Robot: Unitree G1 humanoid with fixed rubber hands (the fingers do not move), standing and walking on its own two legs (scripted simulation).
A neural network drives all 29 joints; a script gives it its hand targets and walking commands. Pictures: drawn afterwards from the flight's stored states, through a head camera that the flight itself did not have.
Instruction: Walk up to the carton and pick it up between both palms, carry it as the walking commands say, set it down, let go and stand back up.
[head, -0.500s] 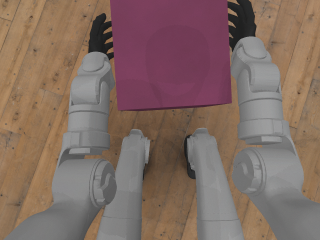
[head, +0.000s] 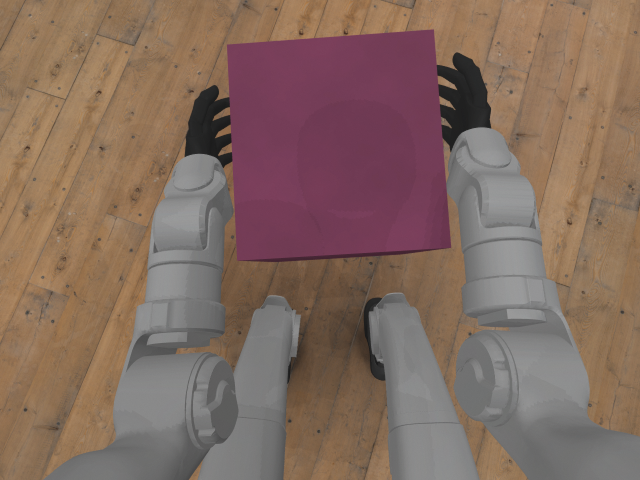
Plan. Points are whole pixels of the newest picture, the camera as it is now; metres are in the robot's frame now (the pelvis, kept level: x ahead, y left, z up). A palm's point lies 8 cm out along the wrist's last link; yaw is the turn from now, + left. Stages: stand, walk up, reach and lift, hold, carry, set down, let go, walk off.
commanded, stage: reach and lift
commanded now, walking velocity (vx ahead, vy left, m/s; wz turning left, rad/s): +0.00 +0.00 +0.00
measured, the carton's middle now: (334, 174) +0.46 +0.01 -0.11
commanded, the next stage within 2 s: none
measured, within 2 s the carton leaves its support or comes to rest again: neither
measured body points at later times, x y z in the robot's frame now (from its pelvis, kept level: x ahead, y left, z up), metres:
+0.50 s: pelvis +0.06 +0.00 +0.06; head +0.16 +0.00 +0.50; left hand +0.44 +0.16 +0.05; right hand +0.47 -0.13 +0.06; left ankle +0.14 +0.13 -0.62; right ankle +0.17 -0.13 -0.62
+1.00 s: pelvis +0.15 +0.01 +0.12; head +0.16 +0.00 +0.57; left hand +0.45 +0.15 +0.12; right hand +0.46 -0.14 +0.13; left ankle +0.14 +0.13 -0.62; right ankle +0.17 -0.13 -0.62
